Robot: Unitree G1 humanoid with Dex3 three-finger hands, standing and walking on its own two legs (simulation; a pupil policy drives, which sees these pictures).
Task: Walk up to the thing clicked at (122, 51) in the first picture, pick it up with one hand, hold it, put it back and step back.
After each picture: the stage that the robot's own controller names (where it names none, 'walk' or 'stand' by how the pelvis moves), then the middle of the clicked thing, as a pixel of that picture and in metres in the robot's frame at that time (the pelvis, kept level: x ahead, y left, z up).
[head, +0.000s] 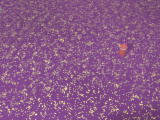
stand; (122, 49) +1.21 -0.39 -0.72
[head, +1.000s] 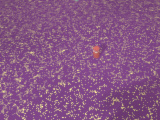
walk; (96, 52) +1.13 +0.00 -0.69
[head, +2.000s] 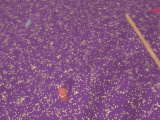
walk; (63, 94) +0.66 +0.24 -0.71
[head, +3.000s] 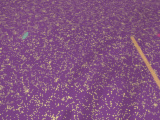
walk; out of the picture +0.39 +0.18 -0.70
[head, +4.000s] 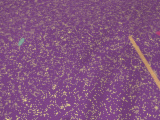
stand; out of the picture +0.32 +0.20 -0.72
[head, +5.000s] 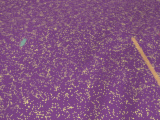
stand; out of the picture +0.30 +0.19 -0.72
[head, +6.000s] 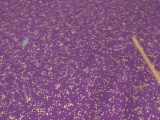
stand; out of the picture +0.34 +0.19 -0.73
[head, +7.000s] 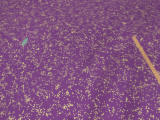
stand; out of the picture +0.32 +0.20 -0.73
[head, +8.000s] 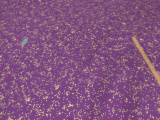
go down; out of the picture +0.32 +0.19 -0.73
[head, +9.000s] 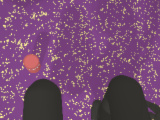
go down; (32, 64) +0.42 +0.20 -0.34
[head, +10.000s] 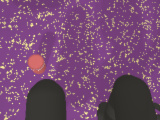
approach; (37, 64) +0.41 +0.19 -0.31
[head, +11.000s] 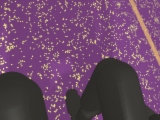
close in; out of the picture +0.42 +0.24 -0.23
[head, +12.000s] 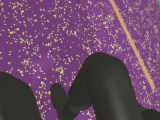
close; out of the picture +0.41 +0.25 -0.23
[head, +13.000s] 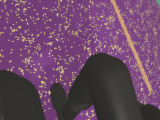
lift; out of the picture +0.40 +0.25 -0.23
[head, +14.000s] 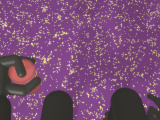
lift; (26, 77) +0.33 +0.20 -0.04
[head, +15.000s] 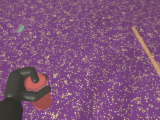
hold; (39, 92) +0.32 +0.17 +0.00
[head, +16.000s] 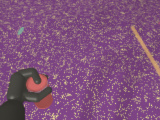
hold; (40, 92) +0.32 +0.17 -0.01
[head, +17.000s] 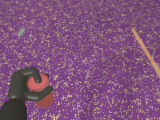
crouch; (41, 91) +0.32 +0.17 -0.01
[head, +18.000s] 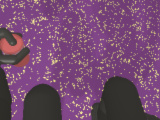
crouch; (16, 51) +0.43 +0.20 -0.11
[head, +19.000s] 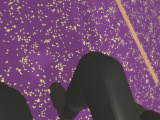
lower; out of the picture +0.44 +0.26 -0.23
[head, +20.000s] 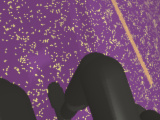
lower; out of the picture +0.43 +0.27 -0.23
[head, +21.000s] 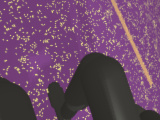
lower; out of the picture +0.43 +0.27 -0.23
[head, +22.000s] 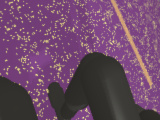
lower; out of the picture +0.43 +0.27 -0.23
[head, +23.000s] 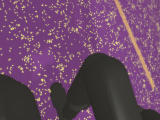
loosen; out of the picture +0.43 +0.26 -0.23
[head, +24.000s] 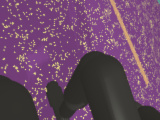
withdraw; out of the picture +0.42 +0.26 -0.24
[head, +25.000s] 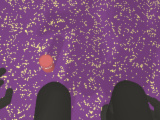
walk; (47, 64) +0.45 +0.19 -0.36
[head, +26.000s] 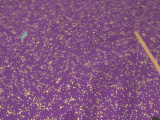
stand; out of the picture +0.36 +0.16 -0.66
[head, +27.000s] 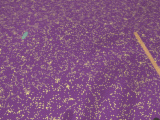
stand; out of the picture +0.37 +0.18 -0.67
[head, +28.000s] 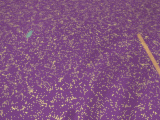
stand; out of the picture +0.37 +0.17 -0.70
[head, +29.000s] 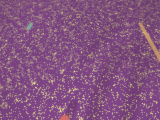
walk; out of the picture +0.39 +0.17 -0.72
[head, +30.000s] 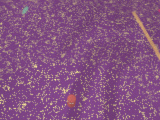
walk; (71, 101) +0.50 +0.06 -0.71
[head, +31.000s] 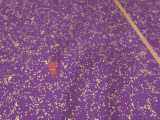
walk; (52, 68) +0.74 +0.26 -0.69
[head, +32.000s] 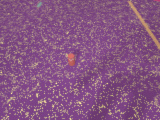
stand; (71, 59) +1.01 +0.19 -0.70
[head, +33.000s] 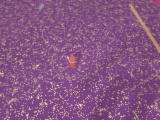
stand; (72, 62) +1.01 +0.16 -0.72
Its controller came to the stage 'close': yes
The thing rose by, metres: 0.71
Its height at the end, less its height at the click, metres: +0.00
